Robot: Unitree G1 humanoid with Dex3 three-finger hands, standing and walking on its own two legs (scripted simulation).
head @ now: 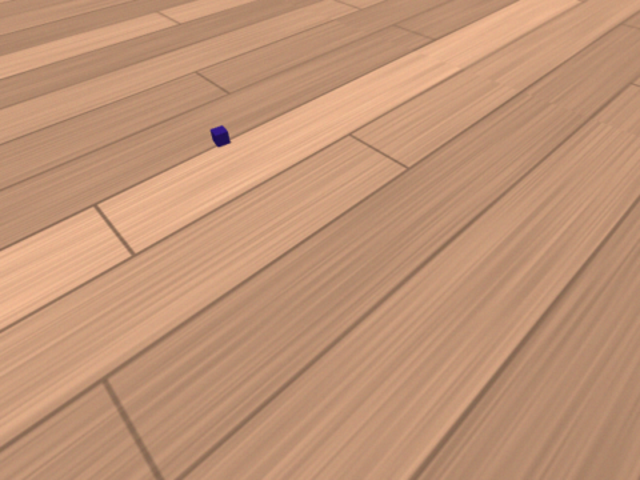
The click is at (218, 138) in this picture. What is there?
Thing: cube
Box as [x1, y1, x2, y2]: [210, 125, 229, 146]
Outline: 222,125 210,129 213,141 217,146 229,142 227,131
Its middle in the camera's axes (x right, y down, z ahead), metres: -0.53 -0.57 +2.14
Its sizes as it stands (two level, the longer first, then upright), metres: 0.073 0.073 0.073
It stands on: the floor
